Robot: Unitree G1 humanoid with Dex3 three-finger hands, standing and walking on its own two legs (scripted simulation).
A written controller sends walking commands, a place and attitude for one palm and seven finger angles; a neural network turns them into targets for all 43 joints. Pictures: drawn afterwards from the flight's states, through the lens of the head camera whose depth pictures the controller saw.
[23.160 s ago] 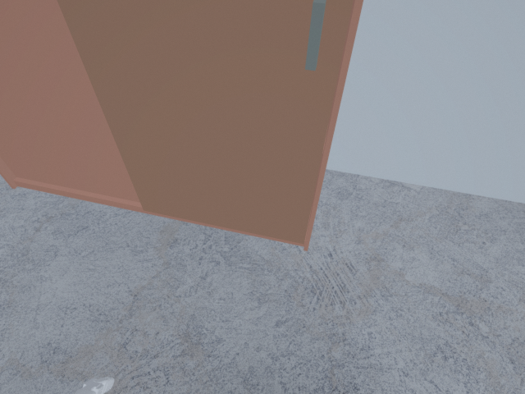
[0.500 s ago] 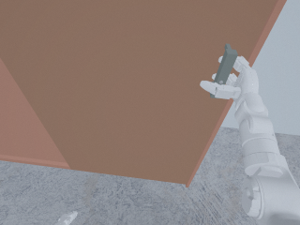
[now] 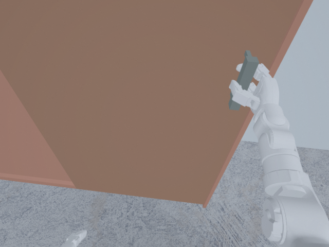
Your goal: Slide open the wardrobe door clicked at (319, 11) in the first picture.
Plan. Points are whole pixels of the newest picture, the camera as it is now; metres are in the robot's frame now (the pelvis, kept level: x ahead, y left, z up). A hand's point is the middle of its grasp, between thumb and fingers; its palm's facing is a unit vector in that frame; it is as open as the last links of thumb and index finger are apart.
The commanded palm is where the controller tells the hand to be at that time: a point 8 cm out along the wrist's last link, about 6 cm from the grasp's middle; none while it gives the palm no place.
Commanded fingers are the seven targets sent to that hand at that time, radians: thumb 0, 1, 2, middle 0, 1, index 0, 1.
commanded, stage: grip the handle and tug to test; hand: right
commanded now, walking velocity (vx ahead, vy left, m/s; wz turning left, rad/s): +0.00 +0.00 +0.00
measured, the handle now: (240, 80) +0.50 -0.14 +0.18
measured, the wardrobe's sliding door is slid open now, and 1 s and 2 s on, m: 0.00 0.00 0.02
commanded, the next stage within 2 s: tug the door sideways, standing still in 0.54 s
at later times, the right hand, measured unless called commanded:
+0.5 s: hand (236, 92) +0.44 -0.12 +0.19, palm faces +0.06 +1.00 +0.01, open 6.7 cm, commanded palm +0.39 -0.16 +0.18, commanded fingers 0.00 -0.90 -0.90 0.45 1.40 0.45 1.40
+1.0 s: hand (234, 90) +0.44 -0.12 +0.19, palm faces +0.10 +1.00 -0.01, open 6.1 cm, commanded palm +0.42 -0.13 +0.18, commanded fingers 0.00 -0.90 -0.90 0.45 1.40 0.45 1.40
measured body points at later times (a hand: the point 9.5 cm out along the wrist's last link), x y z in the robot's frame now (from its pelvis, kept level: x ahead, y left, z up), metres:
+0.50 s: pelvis +0.02 +0.01 +0.00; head +0.01 +0.03 +0.45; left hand +0.13 +0.26 -0.11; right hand +0.43 -0.18 +0.19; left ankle -0.04 +0.11 -0.74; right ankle +0.02 -0.12 -0.74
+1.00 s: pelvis +0.04 +0.01 +0.00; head +0.04 +0.03 +0.45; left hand +0.20 +0.24 -0.11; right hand +0.43 -0.17 +0.19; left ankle -0.04 +0.11 -0.74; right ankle +0.02 -0.12 -0.74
